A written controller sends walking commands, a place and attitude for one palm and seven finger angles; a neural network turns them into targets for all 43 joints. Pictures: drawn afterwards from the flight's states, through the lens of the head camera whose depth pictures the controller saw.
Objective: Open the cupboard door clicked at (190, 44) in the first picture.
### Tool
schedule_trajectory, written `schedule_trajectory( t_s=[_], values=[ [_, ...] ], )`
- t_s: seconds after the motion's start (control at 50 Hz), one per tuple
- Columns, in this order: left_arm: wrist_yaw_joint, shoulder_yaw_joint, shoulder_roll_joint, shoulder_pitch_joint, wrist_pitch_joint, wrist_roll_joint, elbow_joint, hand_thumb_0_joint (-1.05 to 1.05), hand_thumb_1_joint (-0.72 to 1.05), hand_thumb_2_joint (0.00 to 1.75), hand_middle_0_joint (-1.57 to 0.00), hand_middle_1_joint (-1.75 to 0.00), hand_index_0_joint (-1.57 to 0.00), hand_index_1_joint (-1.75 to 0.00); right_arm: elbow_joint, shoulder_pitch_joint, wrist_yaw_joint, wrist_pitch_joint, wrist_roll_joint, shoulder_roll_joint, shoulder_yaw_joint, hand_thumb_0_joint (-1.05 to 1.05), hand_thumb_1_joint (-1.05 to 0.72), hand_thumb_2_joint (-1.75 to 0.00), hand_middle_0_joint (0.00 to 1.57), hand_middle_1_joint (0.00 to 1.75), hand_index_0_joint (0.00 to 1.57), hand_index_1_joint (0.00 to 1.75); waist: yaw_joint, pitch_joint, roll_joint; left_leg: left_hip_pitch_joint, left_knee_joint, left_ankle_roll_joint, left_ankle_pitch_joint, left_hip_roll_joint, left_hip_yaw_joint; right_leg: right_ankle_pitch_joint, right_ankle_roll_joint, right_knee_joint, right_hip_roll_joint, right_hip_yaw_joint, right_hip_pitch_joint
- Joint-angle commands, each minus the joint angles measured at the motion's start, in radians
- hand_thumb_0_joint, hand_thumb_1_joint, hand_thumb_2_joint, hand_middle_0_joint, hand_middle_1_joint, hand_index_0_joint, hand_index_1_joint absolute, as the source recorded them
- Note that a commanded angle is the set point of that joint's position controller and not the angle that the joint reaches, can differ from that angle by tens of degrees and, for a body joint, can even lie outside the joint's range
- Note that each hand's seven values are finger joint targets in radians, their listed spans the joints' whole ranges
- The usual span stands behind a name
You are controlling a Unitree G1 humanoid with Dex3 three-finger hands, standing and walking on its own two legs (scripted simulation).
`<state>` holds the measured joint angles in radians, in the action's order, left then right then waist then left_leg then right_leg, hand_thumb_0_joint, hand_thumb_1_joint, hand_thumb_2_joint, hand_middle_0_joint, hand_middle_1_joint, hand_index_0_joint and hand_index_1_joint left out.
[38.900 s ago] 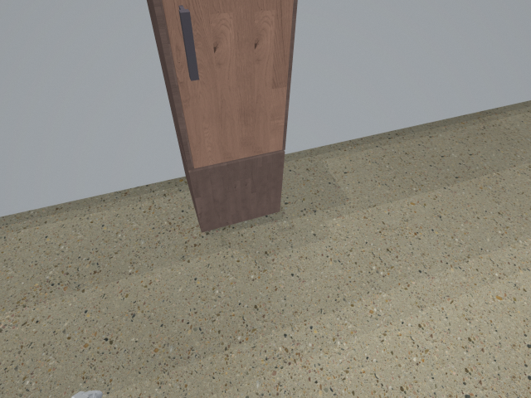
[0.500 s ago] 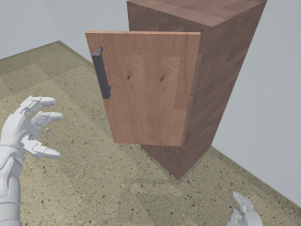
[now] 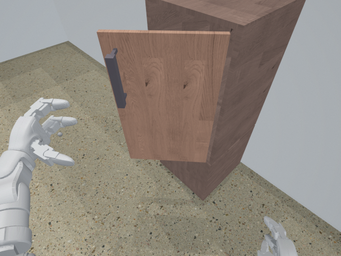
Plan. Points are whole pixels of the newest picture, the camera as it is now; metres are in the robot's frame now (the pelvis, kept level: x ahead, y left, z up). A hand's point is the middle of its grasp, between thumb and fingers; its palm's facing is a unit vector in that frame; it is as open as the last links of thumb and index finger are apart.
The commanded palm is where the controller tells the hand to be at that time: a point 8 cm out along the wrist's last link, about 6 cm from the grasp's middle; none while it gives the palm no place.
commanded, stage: move the hooked fingers beside the handle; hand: left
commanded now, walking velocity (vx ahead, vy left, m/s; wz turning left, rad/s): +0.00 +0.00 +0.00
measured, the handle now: (118, 79) +0.57 +0.21 +0.12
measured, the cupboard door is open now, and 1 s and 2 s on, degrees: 42 42 42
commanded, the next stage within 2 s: none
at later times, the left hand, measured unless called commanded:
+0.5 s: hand (72, 111) +0.40 +0.28 +0.14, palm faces +0.03 -1.00 +0.00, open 14.0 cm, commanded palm +0.38 +0.33 +0.14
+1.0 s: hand (86, 94) +0.47 +0.27 +0.14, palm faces +0.02 -1.00 +0.00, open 14.0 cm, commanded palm +0.46 +0.33 +0.13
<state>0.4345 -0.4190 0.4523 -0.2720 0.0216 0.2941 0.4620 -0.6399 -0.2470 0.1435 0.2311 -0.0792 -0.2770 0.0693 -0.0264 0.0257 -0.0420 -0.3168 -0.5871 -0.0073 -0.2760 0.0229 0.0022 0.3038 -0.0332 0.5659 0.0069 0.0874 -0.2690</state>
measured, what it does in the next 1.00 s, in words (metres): stands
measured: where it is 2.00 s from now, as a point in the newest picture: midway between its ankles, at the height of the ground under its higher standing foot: outside the picture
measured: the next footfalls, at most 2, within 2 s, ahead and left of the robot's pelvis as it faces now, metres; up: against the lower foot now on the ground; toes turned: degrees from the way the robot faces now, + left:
none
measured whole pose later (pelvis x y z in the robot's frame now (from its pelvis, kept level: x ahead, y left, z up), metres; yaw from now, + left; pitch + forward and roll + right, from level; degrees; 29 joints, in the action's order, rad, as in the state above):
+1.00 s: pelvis +0.01 +0.02 -0.01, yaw -2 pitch +10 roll -2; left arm 0.42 -0.45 0.62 -0.81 0.20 0.16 1.11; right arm -0.66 -0.39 0.09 0.05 -0.04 -0.30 0.05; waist 0.10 0.06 -0.01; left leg -0.53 -0.68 0.02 -0.32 0.03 -0.03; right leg 0.32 0.00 0.62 0.01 0.05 -0.48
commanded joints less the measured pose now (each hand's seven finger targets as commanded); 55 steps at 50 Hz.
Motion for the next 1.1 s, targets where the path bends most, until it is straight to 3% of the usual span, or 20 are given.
schedule_trajectory(
  t_s=[0.0,0.08,0.26,0.28,0.32,0.4,0.48,0.5,0.56,0.6,0.62,0.68,0.76,0.82,0.84,0.88,0.96,1.0,1.04,1.08],
  values=[
    [0.003,-0.064,0.288,-0.390,0.067,0.021,-0.135,0.00,-0.50,0.30,-0.30,-1.20,-0.30,-1.20,0.140,0.055,0.005,0.052,0.003,-0.128,-0.054,0.00,-0.90,-0.90,0.20,0.30,0.20,0.30,0.033,0.191,0.015,0.106,0.073,0.046,0.116,-0.029,0.014,-0.178,0.023,-0.106,-0.005,-0.069,-0.021],
    [-0.002,-0.108,0.349,-0.417,0.076,0.005,-0.077,0.00,-0.50,0.30,-0.30,-1.20,-0.30,-1.20,0.143,0.033,-0.006,0.036,0.008,-0.134,-0.056,0.00,-0.90,-0.90,0.20,0.30,0.20,0.30,0.017,0.223,-0.023,0.093,0.064,0.044,0.153,-0.032,0.010,-0.219,0.016,-0.087,-0.007,-0.071,0.007],
    [0.000,-0.070,0.341,-0.559,0.109,-0.019,0.029,0.00,-0.50,0.30,-0.30,-1.20,-0.30,-1.20,0.127,-0.026,-0.011,0.007,0.009,-0.148,-0.067,0.00,-0.90,-0.90,0.20,0.30,0.20,0.30,0.052,0.236,-0.045,0.093,0.059,0.044,0.151,-0.027,0.016,-0.208,0.012,-0.074,0.003,-0.058,-0.053],
    [0.000,-0.067,0.348,-0.577,0.112,-0.020,0.045,0.00,-0.50,0.30,-0.30,-1.20,-0.30,-1.20,0.125,-0.034,-0.012,0.000,0.009,-0.152,-0.068,0.00,-0.90,-0.90,0.20,0.30,0.20,0.30,0.055,0.232,-0.005,0.090,0.055,0.046,0.154,-0.023,0.018,-0.208,0.011,-0.073,0.006,-0.057,-0.053],
    [-0.002,-0.064,0.354,-0.636,0.127,-0.027,0.037,0.00,-0.50,0.30,-0.30,-1.20,-0.30,-1.20,0.121,-0.046,-0.014,-0.004,0.013,-0.153,-0.072,0.00,-0.90,-0.90,0.20,0.30,0.20,0.30,0.059,0.273,-0.058,0.111,0.049,0.046,0.173,-0.026,0.019,-0.224,0.009,-0.067,0.005,-0.061,-0.056],
    [-0.001,-0.083,0.371,-0.625,0.152,-0.030,0.060,0.00,-0.50,0.30,-0.30,-1.20,-0.30,-1.20,0.122,-0.068,-0.022,-0.021,0.017,-0.156,-0.077,0.00,-0.90,-0.90,0.20,0.30,0.20,0.30,0.051,0.325,-0.054,0.128,0.038,0.043,0.241,-0.022,0.021,-0.283,0.006,-0.047,0.011,-0.056,-0.035],
    [0.000,-0.083,0.385,-0.666,0.142,-0.033,0.175,0.00,-0.50,0.30,-0.30,-1.20,-0.30,-1.20,0.106,-0.094,-0.023,-0.043,0.015,-0.167,-0.078,0.00,-0.90,-0.90,0.20,0.30,0.20,0.30,0.069,0.253,0.006,0.077,0.037,0.045,0.196,-0.019,0.021,-0.248,0.009,-0.053,0.014,-0.052,-0.076],
    [0.001,-0.072,0.385,-0.691,0.143,-0.042,0.183,0.00,-0.50,0.30,-0.30,-1.20,-0.30,-1.20,0.110,-0.091,-0.024,-0.047,0.014,-0.168,-0.077,0.00,-0.90,-0.90,0.20,0.30,0.20,0.30,0.070,0.250,-0.024,0.069,0.042,0.043,0.186,-0.019,0.022,-0.234,0.008,-0.051,0.014,-0.052,-0.089],
    [-0.011,-0.077,0.403,-0.738,0.163,-0.062,0.193,0.00,-0.50,0.30,-0.30,-1.20,-0.30,-1.20,0.105,-0.114,-0.027,-0.057,0.021,-0.169,-0.082,0.00,-0.90,-0.90,0.20,0.30,0.20,0.30,0.072,0.300,-0.076,0.105,0.030,0.038,0.220,-0.016,0.032,-0.236,0.003,-0.042,0.015,-0.051,-0.103],
    [-0.013,-0.070,0.410,-0.794,0.179,-0.063,0.218,0.00,-0.50,0.30,-0.30,-1.20,-0.30,-1.20,0.100,-0.125,-0.027,-0.069,0.022,-0.173,-0.081,0.00,-0.90,-0.90,0.20,0.30,0.20,0.30,0.086,0.302,-0.036,0.093,0.025,0.040,0.215,-0.013,0.035,-0.235,0.005,-0.038,0.019,-0.050,-0.110],
    [-0.009,-0.032,0.373,-0.834,0.189,-0.066,0.214,0.00,-0.50,0.30,-0.30,-1.20,-0.30,-1.20,0.098,-0.128,-0.029,-0.070,0.023,-0.171,-0.081,0.00,-0.90,-0.90,0.20,0.30,0.20,0.30,0.096,0.317,-0.082,0.117,0.021,0.037,0.228,-0.014,0.035,-0.238,0.004,-0.033,0.018,-0.050,-0.126],
    [-0.013,-0.058,0.419,-0.865,0.203,-0.073,0.291,0.00,-0.50,0.30,-0.30,-1.20,-0.30,-1.20,0.083,-0.150,-0.028,-0.086,0.026,-0.179,-0.080,0.00,-0.90,-0.90,0.20,0.30,0.20,0.30,0.099,0.310,-0.066,0.096,0.011,0.038,0.222,-0.013,0.038,-0.228,0.002,-0.029,0.019,-0.049,-0.139],
    [-0.015,-0.026,0.400,-0.931,0.214,-0.092,0.376,0.00,-0.50,0.30,-0.30,-1.20,-0.30,-1.20,0.067,-0.173,-0.030,-0.101,0.029,-0.182,-0.081,0.00,-0.90,-0.90,0.20,0.30,0.20,0.30,0.123,0.308,-0.051,0.083,0.001,0.037,0.209,-0.009,0.045,-0.215,0.008,-0.024,0.018,-0.050,-0.179],
    [-0.018,-0.075,0.465,-0.946,0.234,-0.102,0.378,0.00,-0.50,0.30,-0.30,-1.20,-0.30,-1.20,0.068,-0.192,-0.035,-0.116,0.035,-0.187,-0.086,0.00,-0.90,-0.90,0.20,0.30,0.20,0.30,0.106,0.391,-0.077,0.095,-0.018,0.035,0.276,-0.010,0.037,-0.277,0.007,-0.003,0.018,-0.057,-0.142],
    [-0.016,-0.043,0.429,-0.953,0.237,-0.105,0.385,0.00,-0.50,0.30,-0.30,-1.20,-0.30,-1.20,0.069,-0.192,-0.040,-0.120,0.035,-0.182,-0.084,0.00,-0.90,-0.90,0.20,0.30,0.20,0.30,0.114,0.388,-0.091,0.103,-0.021,0.034,0.280,-0.011,0.036,-0.279,0.009,-0.002,0.019,-0.055,-0.152],
    [-0.017,-0.082,0.469,-0.926,0.246,-0.101,0.407,0.00,-0.50,0.30,-0.30,-1.20,-0.30,-1.20,0.071,-0.208,-0.043,-0.135,0.039,-0.187,-0.087,0.00,-0.90,-0.90,0.20,0.30,0.20,0.30,0.103,0.398,-0.053,0.086,-0.030,0.037,0.324,-0.007,0.035,-0.311,0.007,0.007,0.023,-0.053,-0.133],
    [-0.015,-0.077,0.493,-0.980,0.238,-0.120,0.473,0.00,-0.50,0.30,-0.30,-1.20,-0.30,-1.20,0.068,-0.222,-0.044,-0.159,0.037,-0.193,-0.087,0.00,-0.90,-0.90,0.20,0.30,0.20,0.30,0.126,0.356,-0.034,0.024,-0.031,0.045,0.258,-0.009,0.026,-0.286,0.016,0.002,0.023,-0.061,-0.154],
    [-0.014,-0.112,0.551,-1.011,0.250,-0.127,0.460,0.00,-0.50,0.30,-0.30,-1.20,-0.30,-1.20,0.069,-0.234,-0.042,-0.169,0.038,-0.197,-0.091,0.00,-0.90,-0.90,0.20,0.30,0.20,0.30,0.123,0.403,-0.052,0.029,-0.041,0.046,0.288,-0.010,0.023,-0.318,0.016,0.012,0.024,-0.067,-0.132],
    [-0.009,-0.086,0.525,-1.013,0.257,-0.135,0.473,0.00,-0.50,0.30,-0.30,-1.20,-0.30,-1.20,0.066,-0.240,-0.045,-0.177,0.039,-0.191,-0.089,0.00,-0.90,-0.90,0.20,0.30,0.20,0.30,0.132,0.400,-0.096,0.046,-0.049,0.044,0.290,-0.010,0.020,-0.311,0.016,0.011,0.026,-0.066,-0.160],
    [-0.004,-0.077,0.528,-1.058,0.262,-0.128,0.501,0.00,-0.50,0.30,-0.30,-1.20,-0.30,-1.20,0.059,-0.249,-0.042,-0.187,0.037,-0.196,-0.088,0.00,-0.90,-0.90,0.20,0.30,0.20,0.30,0.154,0.364,-0.054,0.017,-0.053,0.049,0.275,-0.006,0.021,-0.300,0.018,0.008,0.029,-0.067,-0.177]
  ],
)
